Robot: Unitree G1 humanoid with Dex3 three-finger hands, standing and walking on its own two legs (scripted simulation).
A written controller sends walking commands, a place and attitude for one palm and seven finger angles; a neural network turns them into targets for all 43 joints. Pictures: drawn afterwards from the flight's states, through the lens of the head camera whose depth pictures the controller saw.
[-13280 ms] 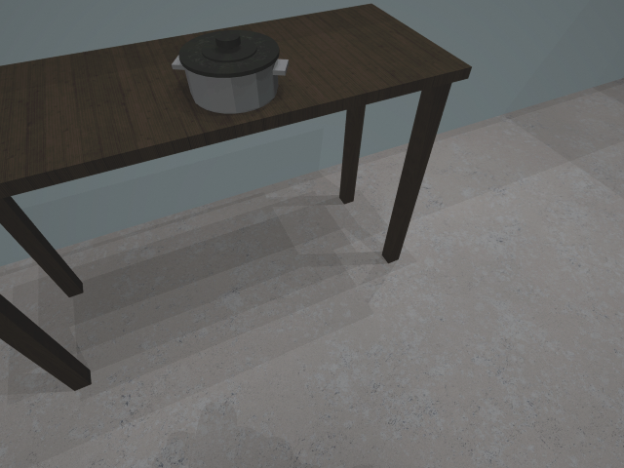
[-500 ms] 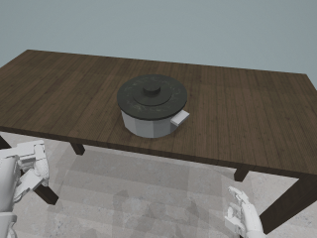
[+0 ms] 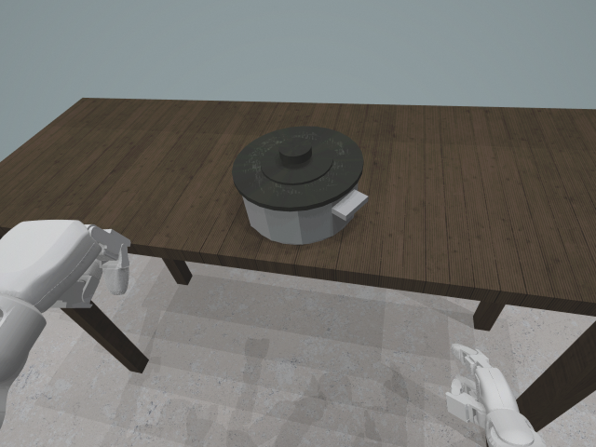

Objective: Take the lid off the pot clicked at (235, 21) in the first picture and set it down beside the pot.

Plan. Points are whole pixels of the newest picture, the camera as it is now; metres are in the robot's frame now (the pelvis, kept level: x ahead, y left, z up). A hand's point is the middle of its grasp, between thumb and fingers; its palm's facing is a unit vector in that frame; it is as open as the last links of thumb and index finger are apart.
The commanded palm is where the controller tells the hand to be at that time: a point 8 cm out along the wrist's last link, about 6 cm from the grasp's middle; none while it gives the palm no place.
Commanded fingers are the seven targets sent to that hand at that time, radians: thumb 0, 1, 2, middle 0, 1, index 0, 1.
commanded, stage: reach forward and open the fingers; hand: left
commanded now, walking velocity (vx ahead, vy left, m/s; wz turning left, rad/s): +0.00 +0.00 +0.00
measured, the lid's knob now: (295, 150) +0.49 +0.08 +0.16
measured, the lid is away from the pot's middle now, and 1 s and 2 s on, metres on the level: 0.00 0.00 0.00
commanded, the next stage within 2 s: move the open hand above the knob in 0.70 s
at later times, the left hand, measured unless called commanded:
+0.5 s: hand (80, 251) +0.25 +0.27 +0.20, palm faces -0.07 +0.01 -1.00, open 9.0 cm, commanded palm +0.22 +0.26 +0.27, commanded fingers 0.00 -0.38 1.66 -0.87 -0.08 -0.87 -0.08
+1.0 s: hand (109, 212) +0.29 +0.25 +0.22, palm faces -0.05 +0.00 -1.00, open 10.0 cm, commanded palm +0.26 +0.24 +0.29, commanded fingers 0.00 -0.38 1.65 -0.86 -0.08 -0.86 -0.08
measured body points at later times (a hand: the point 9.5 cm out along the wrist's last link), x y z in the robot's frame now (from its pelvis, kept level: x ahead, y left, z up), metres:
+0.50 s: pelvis -0.04 +0.02 +0.00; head -0.03 -0.02 +0.45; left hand +0.25 +0.27 +0.25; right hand +0.20 -0.19 -0.08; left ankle +0.06 +0.10 -0.73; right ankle -0.02 -0.13 -0.73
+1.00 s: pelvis -0.04 +0.02 +0.00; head -0.04 -0.02 +0.45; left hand +0.29 +0.25 +0.27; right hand +0.19 -0.19 -0.08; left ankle +0.06 +0.10 -0.73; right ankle -0.02 -0.13 -0.73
